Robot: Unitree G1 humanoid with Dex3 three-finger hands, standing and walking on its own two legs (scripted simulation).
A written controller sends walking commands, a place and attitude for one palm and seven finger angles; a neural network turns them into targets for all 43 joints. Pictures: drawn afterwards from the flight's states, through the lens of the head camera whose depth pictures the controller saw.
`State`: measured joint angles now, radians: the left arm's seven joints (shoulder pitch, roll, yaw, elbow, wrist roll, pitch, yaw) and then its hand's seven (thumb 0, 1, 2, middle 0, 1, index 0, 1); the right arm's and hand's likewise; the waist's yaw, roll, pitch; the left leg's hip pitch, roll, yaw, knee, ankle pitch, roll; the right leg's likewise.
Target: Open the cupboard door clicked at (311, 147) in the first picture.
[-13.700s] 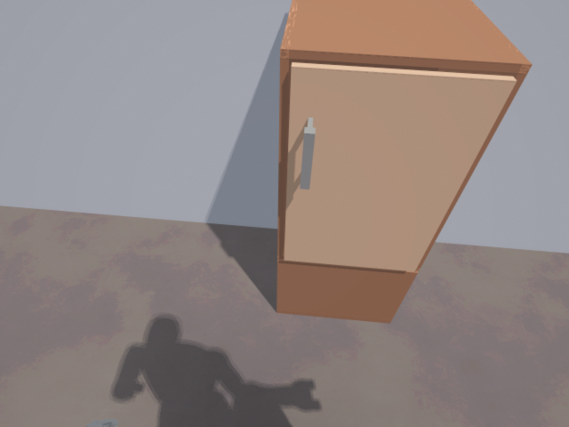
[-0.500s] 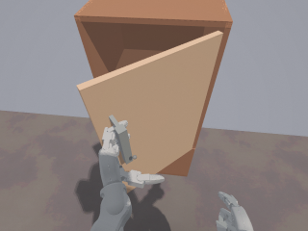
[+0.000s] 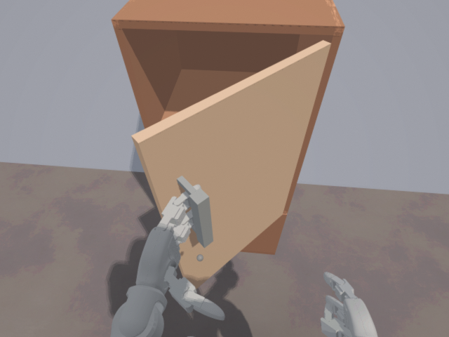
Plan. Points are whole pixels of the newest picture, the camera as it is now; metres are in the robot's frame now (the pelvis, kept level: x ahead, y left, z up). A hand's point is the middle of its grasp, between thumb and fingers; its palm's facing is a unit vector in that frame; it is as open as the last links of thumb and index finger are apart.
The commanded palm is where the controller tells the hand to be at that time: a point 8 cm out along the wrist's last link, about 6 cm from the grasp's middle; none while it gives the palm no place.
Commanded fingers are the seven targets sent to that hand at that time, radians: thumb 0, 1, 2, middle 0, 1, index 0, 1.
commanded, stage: slide the hand sideways off the handle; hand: left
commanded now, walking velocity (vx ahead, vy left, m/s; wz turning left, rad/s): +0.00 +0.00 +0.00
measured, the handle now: (195, 213) +0.30 +0.07 +0.08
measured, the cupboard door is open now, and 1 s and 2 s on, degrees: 47 46 46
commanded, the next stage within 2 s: draw the hand back to the body in 0.88 s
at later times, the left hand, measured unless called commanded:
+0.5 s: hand (174, 276) +0.20 +0.09 +0.07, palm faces -0.09 -0.99 -0.04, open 16.1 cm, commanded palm +0.17 +0.16 +0.07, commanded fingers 0.00 -0.50 0.30 -0.15 -0.30 -0.15 -0.30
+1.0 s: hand (135, 296) +0.17 +0.14 +0.07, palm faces -0.09 -1.00 -0.03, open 16.3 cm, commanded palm +0.15 +0.20 +0.08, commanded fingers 0.00 -0.50 0.30 -0.15 -0.30 -0.15 -0.30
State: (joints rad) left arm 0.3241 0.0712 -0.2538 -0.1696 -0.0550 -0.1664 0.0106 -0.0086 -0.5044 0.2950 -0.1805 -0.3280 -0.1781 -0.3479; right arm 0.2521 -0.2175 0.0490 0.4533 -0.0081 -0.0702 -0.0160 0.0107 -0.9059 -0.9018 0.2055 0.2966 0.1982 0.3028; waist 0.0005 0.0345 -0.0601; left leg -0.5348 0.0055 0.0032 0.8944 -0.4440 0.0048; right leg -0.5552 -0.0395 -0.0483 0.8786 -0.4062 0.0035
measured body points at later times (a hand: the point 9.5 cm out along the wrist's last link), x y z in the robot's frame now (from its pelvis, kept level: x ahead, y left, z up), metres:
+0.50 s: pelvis +0.01 -0.02 -0.01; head +0.03 -0.03 +0.44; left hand +0.20 +0.14 +0.08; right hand +0.19 -0.24 -0.08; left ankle +0.01 +0.12 -0.69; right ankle +0.03 -0.12 -0.69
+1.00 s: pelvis +0.00 -0.01 -0.02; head +0.03 -0.01 +0.43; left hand +0.17 +0.20 +0.07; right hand +0.20 -0.23 -0.08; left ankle +0.01 +0.12 -0.69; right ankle +0.03 -0.12 -0.69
